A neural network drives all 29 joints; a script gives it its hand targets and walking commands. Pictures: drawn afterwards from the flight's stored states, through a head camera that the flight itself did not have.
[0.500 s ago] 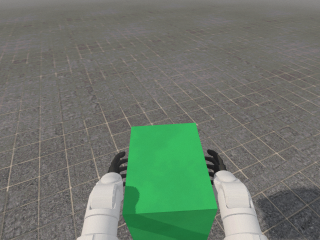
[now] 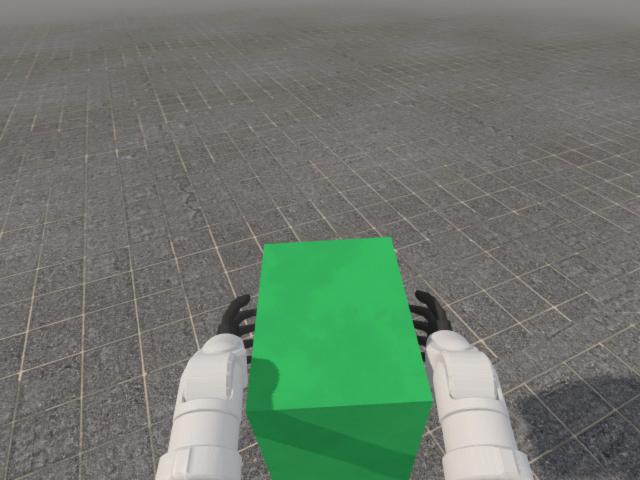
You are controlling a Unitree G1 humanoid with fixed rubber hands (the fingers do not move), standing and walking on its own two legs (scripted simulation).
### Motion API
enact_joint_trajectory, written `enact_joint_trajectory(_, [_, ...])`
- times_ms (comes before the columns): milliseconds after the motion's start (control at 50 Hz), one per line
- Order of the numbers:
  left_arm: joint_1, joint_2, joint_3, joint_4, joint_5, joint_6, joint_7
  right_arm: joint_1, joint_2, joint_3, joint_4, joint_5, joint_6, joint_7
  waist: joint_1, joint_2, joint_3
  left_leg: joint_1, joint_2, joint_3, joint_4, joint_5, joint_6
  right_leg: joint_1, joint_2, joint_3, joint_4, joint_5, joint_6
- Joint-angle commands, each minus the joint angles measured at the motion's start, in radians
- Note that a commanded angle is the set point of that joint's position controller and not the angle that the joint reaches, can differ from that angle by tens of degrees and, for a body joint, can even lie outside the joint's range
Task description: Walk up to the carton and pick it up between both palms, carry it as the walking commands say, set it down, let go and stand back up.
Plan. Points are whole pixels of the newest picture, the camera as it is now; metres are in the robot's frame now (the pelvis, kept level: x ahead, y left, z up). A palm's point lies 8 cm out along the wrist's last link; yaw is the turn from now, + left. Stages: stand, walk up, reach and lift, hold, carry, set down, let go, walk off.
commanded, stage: hold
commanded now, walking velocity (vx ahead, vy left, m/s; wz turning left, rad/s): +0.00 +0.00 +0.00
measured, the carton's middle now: (334, 365) +0.30 +0.01 -0.01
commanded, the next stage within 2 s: carry in 0.80 s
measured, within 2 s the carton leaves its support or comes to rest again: neither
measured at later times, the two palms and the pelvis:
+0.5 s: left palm (234, 343) +0.30 +0.14 +0.05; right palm (440, 346) +0.30 -0.13 +0.05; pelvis +0.02 +0.01 +0.00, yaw -1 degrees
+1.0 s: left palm (221, 329) +0.30 +0.15 +0.08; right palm (432, 335) +0.30 -0.12 +0.07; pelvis +0.02 +0.02 +0.00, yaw +1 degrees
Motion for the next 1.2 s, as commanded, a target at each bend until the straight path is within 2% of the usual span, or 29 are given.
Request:
enact_joint_trajectory(0, [-0.640, -0.991, -0.597, -0.035, -0.257, -0.023, -0.250, -0.541, 1.049, 0.503, -0.012, 0.236, -0.034, 0.233, -0.004, 0.008, -0.209, 0.009, -0.027, 0.019, -0.123, -0.025, 0.036, -0.028, -0.018, 0.041, -0.149, -0.018, 0.006])
enact_joint_trajectory(260, [-0.557, -1.006, -0.651, -0.105, -0.278, -0.025, -0.232, -0.471, 1.017, 0.541, -0.086, 0.251, -0.035, 0.240, -0.014, 0.017, -0.265, 0.052, -0.018, 0.002, -0.136, 0.105, 0.021, 0.016, -0.004, 0.033, -0.138, 0.113, 0.008])
enact_joint_trajectory(280, [-0.545, -1.002, -0.649, -0.113, -0.279, -0.026, -0.230, -0.467, 1.015, 0.549, -0.097, 0.256, -0.034, 0.240, -0.006, 0.015, -0.264, 0.051, -0.020, 0.004, -0.134, 0.120, 0.021, 0.018, -0.004, 0.035, -0.138, 0.127, 0.009])
enact_joint_trajectory(320, [-0.514, -1.002, -0.657, -0.123, -0.283, -0.022, -0.227, -0.441, 1.006, 0.553, -0.109, 0.257, -0.030, 0.238, -0.014, 0.007, -0.259, 0.060, -0.018, 0.000, -0.133, 0.146, 0.020, 0.019, -0.003, 0.034, -0.140, 0.147, 0.010])
enact_joint_trajectory(520, [-0.426, -0.989, -0.673, -0.181, -0.292, -0.009, -0.217, -0.377, 0.978, 0.584, -0.178, 0.273, -0.022, 0.236, -0.007, 0.014, -0.257, 0.080, -0.018, -0.006, -0.135, 0.222, 0.013, 0.036, -0.001, 0.039, -0.143, 0.213, 0.013])
enact_joint_trajectory(760, [-0.433, -0.954, -0.676, -0.210, -0.298, -0.004, -0.225, -0.357, 0.979, 0.577, -0.175, 0.266, -0.016, 0.226, -0.003, 0.001, -0.231, 0.061, -0.027, 0.005, -0.132, 0.170, 0.022, 0.026, -0.006, 0.047, -0.148, 0.198, 0.014])
enact_joint_trajectory(780, [-0.493, -0.927, -0.694, -0.216, -0.308, 0.002, -0.225, -0.426, 0.932, 0.602, -0.217, 0.291, -0.014, 0.241, 0.007, 0.068, -0.322, -0.049, 0.122, -0.031, -0.104, 0.198, 0.049, -0.093, -0.183, 0.084, -0.094, 0.195, -0.013])
enact_joint_trajectory(800, [-0.503, -0.935, -0.704, -0.236, -0.328, 0.009, -0.225, -0.452, 0.946, 0.619, -0.244, 0.304, -0.005, 0.236, 0.009, 0.054, -0.279, -0.097, 0.096, -0.020, -0.092, 0.056, 0.053, -0.139, -0.191, 0.135, -0.127, 0.078, -0.017])
enact_joint_trajectory(820, [-0.501, -0.932, -0.693, -0.231, -0.327, 0.021, -0.222, -0.434, 0.943, 0.613, -0.218, 0.300, 0.010, 0.237, 0.013, 0.022, -0.299, -0.122, 0.095, -0.009, -0.053, 0.049, 0.043, -0.134, -0.235, 0.187, -0.152, 0.060, -0.025])
enact_joint_trajectory(860, [-0.494, -0.930, -0.733, -0.305, -0.364, 0.044, -0.211, -0.423, 0.953, 0.666, -0.287, 0.345, 0.040, 0.226, 0.011, -0.055, -0.362, -0.173, 0.066, 0.036, 0.045, 0.022, 0.020, -0.096, -0.312, 0.275, -0.171, 0.157, -0.056])
enact_joint_trajectory(880, [-0.493, -0.922, -0.752, -0.333, -0.376, 0.064, -0.206, -0.424, 0.959, 0.689, -0.309, 0.366, 0.063, 0.221, 0.006, -0.100, -0.378, -0.215, 0.057, 0.051, 0.076, -0.038, 0.016, -0.072, -0.349, 0.314, -0.172, 0.210, -0.080])
enact_joint_trajectory(920, [-0.468, -0.913, -0.770, -0.355, -0.389, 0.109, -0.197, -0.431, 0.946, 0.712, -0.352, 0.389, 0.111, 0.210, 0.003, -0.167, -0.394, -0.260, 0.046, 0.075, 0.084, -0.149, 0.020, -0.054, -0.385, 0.344, -0.177, 0.317, -0.105])
enact_joint_trajectory(960, [-0.422, -0.903, -0.771, -0.366, -0.395, 0.157, -0.187, -0.430, 0.929, 0.732, -0.388, 0.410, 0.159, 0.202, 0.005, -0.165, -0.393, -0.235, 0.042, 0.098, 0.042, -0.132, 0.028, -0.090, -0.375, 0.307, -0.160, 0.369, -0.089])
enact_joint_trajectory(980, [-0.413, -0.900, -0.778, -0.382, -0.406, 0.184, -0.184, -0.439, 0.921, 0.746, -0.414, 0.426, 0.182, 0.199, 0.004, -0.159, -0.386, -0.210, 0.037, 0.105, 0.014, -0.097, 0.032, -0.117, -0.356, 0.275, -0.141, 0.374, -0.068])
enact_joint_trajectory(1020, [-0.396, -0.893, -0.806, -0.452, -0.443, 0.238, -0.175, -0.414, 0.913, 0.769, -0.468, 0.462, 0.233, 0.194, 0.001, -0.134, -0.388, -0.152, 0.052, 0.088, -0.044, 0.005, 0.044, -0.176, -0.316, 0.195, -0.064, 0.407, -0.029])
enact_joint_trajectory(1040, [-0.393, -0.895, -0.816, -0.476, -0.460, 0.266, -0.171, -0.402, 0.904, 0.770, -0.482, 0.471, 0.260, 0.192, 0.002, -0.105, -0.395, -0.119, 0.077, 0.062, -0.053, 0.088, 0.055, -0.219, -0.289, 0.149, -0.009, 0.382, -0.012])
enact_joint_trajectory(1060, [-0.391, -0.897, -0.826, -0.491, -0.473, 0.296, -0.170, -0.390, 0.901, 0.771, -0.488, 0.480, 0.289, 0.190, 0.003, -0.054, -0.413, -0.086, 0.113, 0.028, -0.067, 0.183, 0.069, -0.260, -0.254, 0.100, 0.046, 0.294, 0.004])
enact_joint_trajectory(1080, [-0.387, -0.894, -0.829, -0.492, -0.479, 0.323, -0.169, -0.369, 0.886, 0.761, -0.483, 0.481, 0.316, 0.187, 0.002, 0.041, -0.424, -0.059, 0.178, -0.034, -0.101, 0.292, 0.100, -0.314, -0.198, 0.033, 0.131, 0.135, 0.024])
enact_joint_trajectory(1100, [-0.396, -0.883, -0.828, -0.485, -0.482, 0.345, -0.170, -0.355, 0.871, 0.749, -0.467, 0.476, 0.336, 0.184, 0.000, 0.144, -0.414, -0.074, 0.257, -0.085, -0.126, 0.389, 0.161, -0.343, -0.122, -0.064, 0.233, -0.067, 0.046])
enact_joint_trajectory(1120, [-0.433, -0.884, -0.843, -0.510, -0.500, 0.364, -0.173, -0.364, 0.869, 0.753, -0.480, 0.482, 0.354, 0.181, 0.002, 0.191, -0.405, -0.115, 0.307, -0.113, -0.153, 0.372, 0.204, -0.340, -0.097, -0.116, 0.265, -0.224, 0.050])
enact_joint_trajectory(1140, [-0.450, -0.882, -0.855, -0.537, -0.526, 0.383, -0.176, -0.368, 0.873, 0.761, -0.509, 0.493, 0.371, 0.178, 0.001, 0.187, -0.387, -0.163, 0.309, -0.119, -0.175, 0.289, 0.215, -0.340, -0.098, -0.135, 0.284, -0.294, 0.046])
enact_joint_trajectory(1160, [-0.483, -0.885, -0.866, -0.566, -0.550, 0.399, -0.181, -0.362, 0.886, 0.757, -0.520, 0.492, 0.386, 0.173, 0.000, 0.161, -0.363, -0.205, 0.285, -0.108, -0.190, 0.194, 0.206, -0.335, -0.102, -0.147, 0.279, -0.296, 0.038])
enact_joint_trajectory(1180, [-0.509, -0.897, -0.868, -0.574, -0.568, 0.414, -0.185, -0.377, 0.891, 0.748, -0.532, 0.489, 0.398, 0.168, 0.005, 0.141, -0.339, -0.247, 0.255, -0.086, -0.188, 0.140, 0.186, -0.311, -0.100, -0.159, 0.241, -0.241, 0.033])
